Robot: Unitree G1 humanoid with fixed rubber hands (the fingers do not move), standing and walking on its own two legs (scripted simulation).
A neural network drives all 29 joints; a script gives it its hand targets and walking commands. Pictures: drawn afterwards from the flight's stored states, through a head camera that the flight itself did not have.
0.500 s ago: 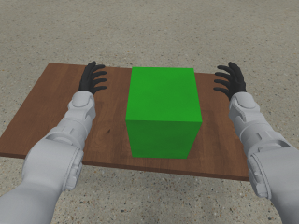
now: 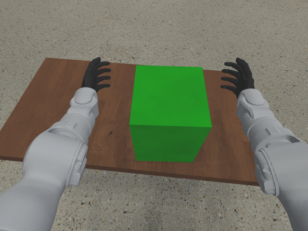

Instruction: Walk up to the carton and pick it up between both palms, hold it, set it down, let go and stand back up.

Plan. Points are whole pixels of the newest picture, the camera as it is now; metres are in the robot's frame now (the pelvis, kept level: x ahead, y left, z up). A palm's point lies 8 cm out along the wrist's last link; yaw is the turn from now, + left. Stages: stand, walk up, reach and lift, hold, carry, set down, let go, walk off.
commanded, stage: reach and lift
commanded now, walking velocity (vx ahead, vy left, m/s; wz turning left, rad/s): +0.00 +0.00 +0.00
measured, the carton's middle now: (166, 117) +0.49 -0.02 -0.06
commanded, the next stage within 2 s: none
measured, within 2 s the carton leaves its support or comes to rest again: neither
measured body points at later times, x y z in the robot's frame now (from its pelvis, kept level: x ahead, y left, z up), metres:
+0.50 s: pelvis +0.00 +0.00 -0.03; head +0.16 -0.01 +0.39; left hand +0.49 +0.17 -0.01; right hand +0.49 -0.21 -0.01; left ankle -0.02 +0.15 -0.73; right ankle +0.04 -0.11 -0.73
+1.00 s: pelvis -0.01 +0.01 -0.03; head +0.15 +0.00 +0.39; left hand +0.48 +0.13 -0.01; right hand +0.47 -0.17 -0.01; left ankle -0.02 +0.15 -0.73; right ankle +0.04 -0.11 -0.73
